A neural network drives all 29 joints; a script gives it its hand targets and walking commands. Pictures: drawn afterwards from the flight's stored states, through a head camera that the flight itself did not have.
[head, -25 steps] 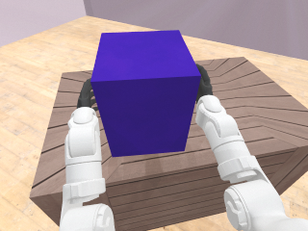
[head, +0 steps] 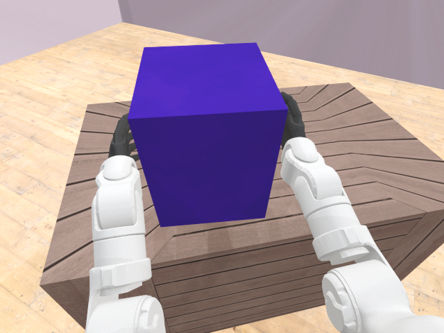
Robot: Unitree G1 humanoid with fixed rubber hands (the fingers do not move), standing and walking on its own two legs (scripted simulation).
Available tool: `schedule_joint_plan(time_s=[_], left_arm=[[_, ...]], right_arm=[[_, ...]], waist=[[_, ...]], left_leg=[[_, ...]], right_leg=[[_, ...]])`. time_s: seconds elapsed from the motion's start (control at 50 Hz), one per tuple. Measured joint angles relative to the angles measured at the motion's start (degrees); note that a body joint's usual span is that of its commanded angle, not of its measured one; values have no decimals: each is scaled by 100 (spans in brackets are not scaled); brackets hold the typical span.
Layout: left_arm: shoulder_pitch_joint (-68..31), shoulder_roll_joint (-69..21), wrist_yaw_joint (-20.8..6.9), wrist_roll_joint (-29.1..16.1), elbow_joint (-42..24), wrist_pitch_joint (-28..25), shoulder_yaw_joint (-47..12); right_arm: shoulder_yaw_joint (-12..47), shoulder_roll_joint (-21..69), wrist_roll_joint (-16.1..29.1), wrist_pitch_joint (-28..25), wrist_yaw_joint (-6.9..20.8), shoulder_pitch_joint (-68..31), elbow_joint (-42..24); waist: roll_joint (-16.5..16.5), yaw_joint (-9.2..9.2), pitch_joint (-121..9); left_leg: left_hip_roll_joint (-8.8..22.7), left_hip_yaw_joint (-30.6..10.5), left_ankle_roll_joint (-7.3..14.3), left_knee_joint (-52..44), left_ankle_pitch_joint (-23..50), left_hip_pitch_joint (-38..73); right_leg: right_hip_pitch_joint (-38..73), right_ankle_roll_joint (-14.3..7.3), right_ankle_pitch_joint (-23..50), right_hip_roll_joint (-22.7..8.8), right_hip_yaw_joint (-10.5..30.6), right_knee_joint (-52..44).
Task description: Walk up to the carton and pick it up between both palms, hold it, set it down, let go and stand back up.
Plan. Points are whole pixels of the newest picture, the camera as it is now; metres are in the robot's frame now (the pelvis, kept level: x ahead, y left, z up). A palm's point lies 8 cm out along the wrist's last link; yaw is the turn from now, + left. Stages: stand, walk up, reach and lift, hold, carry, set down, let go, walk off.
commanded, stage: hold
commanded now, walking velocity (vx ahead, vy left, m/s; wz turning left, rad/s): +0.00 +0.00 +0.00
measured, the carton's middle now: (207, 136) +0.40 +0.01 +0.17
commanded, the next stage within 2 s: none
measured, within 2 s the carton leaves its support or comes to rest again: neither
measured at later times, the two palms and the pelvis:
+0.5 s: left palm (126, 156) +0.36 +0.15 +0.17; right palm (293, 138) +0.36 -0.14 +0.19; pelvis +0.00 +0.00 +0.00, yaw +0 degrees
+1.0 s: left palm (123, 158) +0.35 +0.16 +0.18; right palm (292, 139) +0.36 -0.13 +0.19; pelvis +0.00 +0.00 +0.00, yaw +0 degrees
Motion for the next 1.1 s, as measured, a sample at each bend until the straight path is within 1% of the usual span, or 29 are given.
schedule_joint_plan(time_s=[0.06,0.12,0.26,0.34,0.46,0.58,0.66,0.8,0.9,1.02,1.1], left_arm=[[-90,7,-1,28,153,11,27],[-134,44,10,-5,186,23,15],[-90,20,33,-38,17,-51,-6],[-113,-24,-8,25,119,-24,62],[-180,1,-23,50,248,-11,76],[-182,43,33,-38,156,-66,24],[-139,44,27,-33,106,-43,4],[124,-6,24,-54,-193,-2,-61],[77,-34,-30,16,1,51,17],[-19,3,-18,-47,28,0,27],[-129,22,-23,-30,94,-39,80]], right_arm=[[-123,48,-90,-3,52,-64,154],[-161,58,-103,-8,70,-113,196],[-45,-22,-23,-9,23,-90,-35],[-77,0,-65,50,25,-102,57],[-145,38,-116,-3,52,-132,217],[-113,6,-40,-95,43,-159,154],[-50,-19,-32,-52,24,-128,94],[121,-59,110,16,-51,101,-215],[38,13,12,84,-43,99,-48],[-28,23,-13,64,-41,19,-85],[-115,60,-74,35,-14,-115,8]], waist=[[7,27,-34],[26,15,-48],[56,-47,24],[38,-37,21],[2,-11,19],[2,-18,7],[11,-36,9],[59,-71,10],[68,-23,-21],[56,-20,-21],[35,-22,-23]], left_leg=[[-9,4,8,-13,13,-28],[-18,-8,12,-35,39,-63],[-20,-36,11,-38,44,-19],[-16,4,16,-72,49,18],[-5,32,8,-82,62,-25],[6,3,-7,-39,40,-93],[1,-18,-10,-53,31,-51],[4,-40,-17,18,-38,21],[-4,-8,3,-17,-27,66],[-9,-38,-1,2,7,-16],[-9,-32,1,-20,33,-20]], right_leg=[[-47,-1,-8,-10,4,26],[-78,0,8,-17,-8,11],[8,12,42,-15,-36,-62],[5,9,36,-14,4,-44],[-73,-3,31,-5,33,-6],[-113,-8,20,7,6,-2],[-53,-8,13,4,-14,-36],[66,0,-18,9,-35,-47],[66,0,-31,-2,-4,-12],[0,-2,-7,-5,-33,1],[-15,-5,14,-4,-27,-7]])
